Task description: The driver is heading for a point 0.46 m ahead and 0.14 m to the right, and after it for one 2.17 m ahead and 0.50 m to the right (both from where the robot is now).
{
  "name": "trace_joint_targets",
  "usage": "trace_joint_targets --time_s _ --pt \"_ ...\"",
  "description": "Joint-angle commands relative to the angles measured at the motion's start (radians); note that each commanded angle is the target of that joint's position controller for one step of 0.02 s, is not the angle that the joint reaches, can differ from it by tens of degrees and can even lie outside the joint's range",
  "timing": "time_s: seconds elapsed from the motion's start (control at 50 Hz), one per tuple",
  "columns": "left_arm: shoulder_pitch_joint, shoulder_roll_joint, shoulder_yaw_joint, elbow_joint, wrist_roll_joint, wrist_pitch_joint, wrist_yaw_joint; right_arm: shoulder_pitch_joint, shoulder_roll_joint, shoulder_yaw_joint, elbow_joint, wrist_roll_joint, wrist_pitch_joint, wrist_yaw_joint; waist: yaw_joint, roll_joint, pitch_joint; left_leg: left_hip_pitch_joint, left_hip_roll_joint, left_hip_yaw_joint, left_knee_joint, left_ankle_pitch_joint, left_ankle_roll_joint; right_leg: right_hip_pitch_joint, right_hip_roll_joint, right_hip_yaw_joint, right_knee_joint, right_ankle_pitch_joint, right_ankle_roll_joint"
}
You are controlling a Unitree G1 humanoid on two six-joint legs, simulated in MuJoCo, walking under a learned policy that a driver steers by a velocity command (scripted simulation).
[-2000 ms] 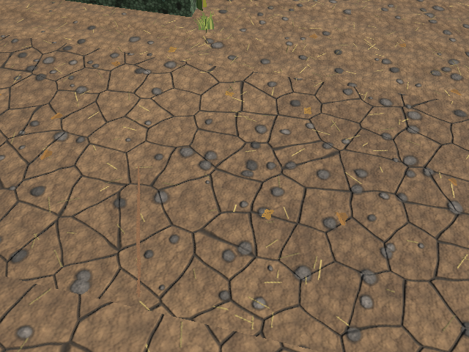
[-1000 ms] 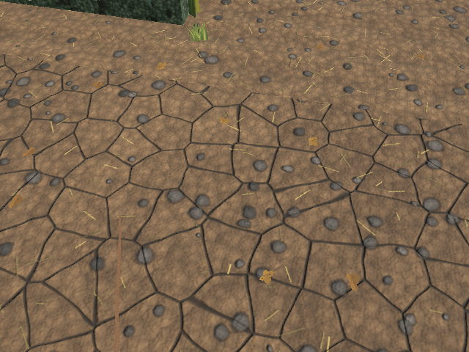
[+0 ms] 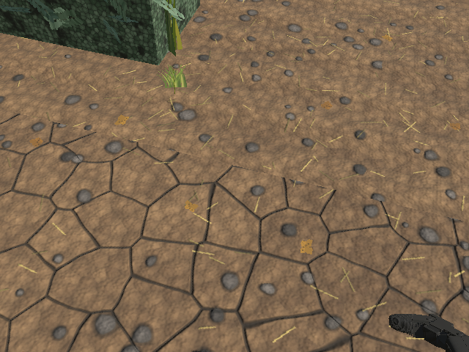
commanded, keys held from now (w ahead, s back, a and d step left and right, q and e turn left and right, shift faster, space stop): w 0.10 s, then w+e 0.42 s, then e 0.28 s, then no key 0.20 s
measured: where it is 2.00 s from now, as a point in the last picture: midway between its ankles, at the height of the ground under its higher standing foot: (278, 348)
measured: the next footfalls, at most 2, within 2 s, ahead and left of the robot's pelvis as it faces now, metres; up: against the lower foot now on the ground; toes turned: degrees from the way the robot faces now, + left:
left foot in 0.04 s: +0.18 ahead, +0.11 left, +0.00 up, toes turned +2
right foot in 0.62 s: +0.46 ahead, -0.17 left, +0.00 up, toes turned -21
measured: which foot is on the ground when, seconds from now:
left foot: up 0.00-0.02, down 0.04-0.62, up 0.64-1.00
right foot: down 0.00-0.04, up 0.06-0.60, down 0.62-1.00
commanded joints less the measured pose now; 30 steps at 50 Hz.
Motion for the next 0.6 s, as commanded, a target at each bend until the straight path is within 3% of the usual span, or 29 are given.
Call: trace_joint_targets --time_s 0.02,0.04,0.06,0.08,0.1,0.12,0.14,0.18,0.2,0.24,0.32,0.38,0.5,0.52,0.56,0.58,0.6 --pt "-0.024 0.15 0.027 -0.043 0.005 0.006 0.001 0.197 -0.14 -0.061 0.009 -0.006 -0.014 -0.001 -0.162 -0.056 -0.075 0.325 -0.047 0.036 -0.031 -0.014 0.062 -0.073 -0.221 0.084 0.22 0.845 -0.122" --pt "-0.044 0.127 0.014 -0.073 0.022 0.003 0.002 0.389 -0.217 -0.086 0.051 -0.011 -0.013 -0.011 -0.229 0.033 -0.212 0.634 0.108 -0.154 -0.017 0.05 0.123 -0.275 -0.15 0.031 0.522 0.616 -0.081" --pt "0.073 0.004 -0.023 -0.08 0.025 -0.021 -0.01 0.446 -0.299 -0.098 0.069 -0.013 -0.012 -0.007 -0.17 0.28 -0.343 0.947 0.344 -0.643 -0.144 -0.11 0.288 -0.647 0.023 0.05 0.881 -0.081 -0.026" --pt "0.03 0.104 0.001 -0.068 0.007 -0.043 -0.018 0.451 -0.218 -0.077 0.067 -0.004 -0.014 -0.006 -0.199 0.199 -0.338 0.949 0.346 -0.749 -0.225 -0.247 0.28 -0.769 -0.006 0.182 0.995 -0.185 -0.034" --pt "-0.064 0.151 0.015 -0.101 -0.014 -0.054 -0.02 0.353 -0.185 -0.064 0.053 -0.002 -0.019 -0.009 -0.181 0.146 -0.178 0.811 0.315 -0.601 -0.247 -0.225 0.233 -0.832 -0.054 0.164 0.998 -0.105 -0.045" --pt "-0.111 0.142 0.015 -0.109 -0.016 -0.052 -0.014 0.275 -0.158 -0.056 0.039 -0.006 -0.022 -0.009 -0.148 0.053 -0.099 0.66 0.281 -0.468 -0.269 -0.135 0.203 -0.792 -0.107 0.145 0.948 -0.012 -0.047" --pt "-0.135 0.131 0.02 -0.109 -0.003 -0.041 -0.005 0.228 -0.129 -0.049 0.039 -0.012 -0.027 -0.006 -0.121 0.02 -0.046 0.534 0.249 -0.378 -0.301 -0.044 0.181 -0.738 -0.136 0.141 0.887 0.042 -0.042" --pt "-0.096 0.093 0.021 -0.1 -0.001 -0.011 -0.003 0.204 -0.1 -0.043 0.052 -0.022 -0.04 -0.004 -0.074 0.052 -0.042 0.428 0.211 -0.271 -0.364 -0.012 0.153 -0.631 -0.163 0.16 0.819 0.105 -0.043" --pt "-0.089 0.074 0.021 -0.099 -0.004 0.0 -0.003 0.214 -0.107 -0.045 0.063 -0.023 -0.046 -0.008 -0.068 0.054 -0.037 0.409 0.208 -0.23 -0.386 0.009 0.154 -0.625 -0.162 0.163 0.798 0.123 -0.038" --pt "-0.128 0.072 0.026 -0.119 -0.005 0.011 -0.002 0.237 -0.133 -0.053 0.086 -0.027 -0.051 -0.02 -0.069 0.044 -0.006 0.406 0.209 -0.167 -0.421 0.026 0.148 -0.681 -0.155 0.186 0.739 0.207 -0.028" --pt "-0.199 0.068 0.035 -0.15 0.003 0.009 -0.007 0.281 -0.141 -0.055 0.123 -0.027 -0.047 -0.038 -0.088 0.034 0.024 0.462 0.2 -0.051 -0.437 0.082 0.118 -0.763 -0.126 0.21 0.584 0.404 -0.012" --pt "-0.281 0.052 0.027 -0.184 0.007 0.004 -0.024 0.29 -0.144 -0.052 0.137 -0.022 -0.042 -0.047 -0.115 0.041 0.05 0.466 0.18 0.044 -0.44 0.088 0.088 -0.731 -0.118 0.15 0.454 0.52 -0.009" --pt "-0.445 0.026 0.005 -0.288 0.006 0.003 -0.057 0.388 -0.172 -0.061 0.191 -0.007 -0.015 -0.055 -0.172 0.037 0.123 0.658 0.247 0.113 -0.375 0.206 0.083 -0.796 -0.106 0.051 0.312 0.398 -0.041" --pt "-0.453 0.031 0.006 -0.303 0.005 0.002 -0.065 0.384 -0.181 -0.064 0.191 -0.003 -0.007 -0.056 -0.165 0.044 0.12 0.684 0.256 0.125 -0.341 0.286 0.077 -0.785 -0.096 0.027 0.301 0.345 -0.054" --pt "-0.397 0.061 0.022 -0.315 0.012 0.001 -0.075 0.336 -0.212 -0.07 0.171 0.0 0.011 -0.069 -0.112 0.09 0.068 0.685 0.246 0.164 -0.18 0.726 0.047 -0.645 -0.025 -0.053 0.292 0.248 -0.083" --pt "-0.289 0.092 0.04 -0.295 0.011 -0.001 -0.078 0.322 -0.224 -0.072 0.161 0.0 0.022 -0.077 -0.057 0.109 0.001 0.669 0.231 0.174 -0.033 0.879 0.027 -0.511 0.021 -0.077 0.279 0.24 -0.102" --pt "-0.131 0.146 0.068 -0.258 0.01 -0.003 -0.071 0.301 -0.228 -0.07 0.15 0.005 0.026 -0.082 0.026 0.091 -0.083 0.587 0.189 0.192 0.176 0.84 -0.012 -0.282 0.053 -0.063 0.182 0.371 -0.137"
